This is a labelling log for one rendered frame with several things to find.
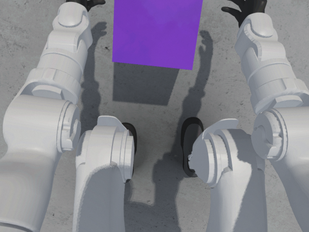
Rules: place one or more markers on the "right robot hand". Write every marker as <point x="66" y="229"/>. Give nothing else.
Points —
<point x="247" y="7"/>

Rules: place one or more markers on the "robot right upper arm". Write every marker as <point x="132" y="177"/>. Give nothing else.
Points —
<point x="281" y="135"/>

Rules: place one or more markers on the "robot left forearm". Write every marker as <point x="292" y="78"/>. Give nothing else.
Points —
<point x="63" y="59"/>

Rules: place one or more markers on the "left robot hand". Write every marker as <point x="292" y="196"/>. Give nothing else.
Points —
<point x="88" y="3"/>

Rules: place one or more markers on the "robot left upper arm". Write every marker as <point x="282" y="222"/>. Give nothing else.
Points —
<point x="37" y="131"/>

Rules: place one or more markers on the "right robot thigh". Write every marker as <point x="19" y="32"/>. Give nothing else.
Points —
<point x="226" y="159"/>

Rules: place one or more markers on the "carton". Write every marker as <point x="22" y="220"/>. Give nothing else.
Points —
<point x="160" y="33"/>

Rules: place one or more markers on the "robot right forearm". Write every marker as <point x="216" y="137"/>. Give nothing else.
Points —
<point x="268" y="73"/>

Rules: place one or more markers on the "robot left shin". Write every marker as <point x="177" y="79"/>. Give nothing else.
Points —
<point x="83" y="142"/>

